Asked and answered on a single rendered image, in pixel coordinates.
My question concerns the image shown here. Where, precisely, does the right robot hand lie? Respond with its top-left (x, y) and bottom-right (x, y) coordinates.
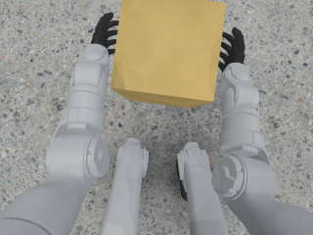
top-left (218, 26), bottom-right (246, 72)

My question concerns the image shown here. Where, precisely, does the left robot shin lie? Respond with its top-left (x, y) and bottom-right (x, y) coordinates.
top-left (115, 138), bottom-right (142, 165)

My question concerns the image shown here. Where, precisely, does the left robot forearm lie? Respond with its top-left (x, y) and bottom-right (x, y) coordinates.
top-left (45, 43), bottom-right (111, 172)

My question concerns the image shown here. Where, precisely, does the left robot hand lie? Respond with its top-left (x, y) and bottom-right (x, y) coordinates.
top-left (91, 12), bottom-right (119, 55)

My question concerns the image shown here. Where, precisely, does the right robot foot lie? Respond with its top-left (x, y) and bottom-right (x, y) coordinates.
top-left (176, 160), bottom-right (188, 201)

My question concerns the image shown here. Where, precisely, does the carton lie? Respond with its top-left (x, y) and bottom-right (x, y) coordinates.
top-left (110, 0), bottom-right (227, 109)

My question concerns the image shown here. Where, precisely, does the right robot upper arm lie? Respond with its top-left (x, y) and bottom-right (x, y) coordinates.
top-left (210, 154), bottom-right (313, 235)

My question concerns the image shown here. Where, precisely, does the right robot forearm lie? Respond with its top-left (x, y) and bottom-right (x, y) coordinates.
top-left (216, 63), bottom-right (273, 169)

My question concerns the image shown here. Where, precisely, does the left robot upper arm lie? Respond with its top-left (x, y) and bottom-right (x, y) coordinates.
top-left (0, 134), bottom-right (110, 235)

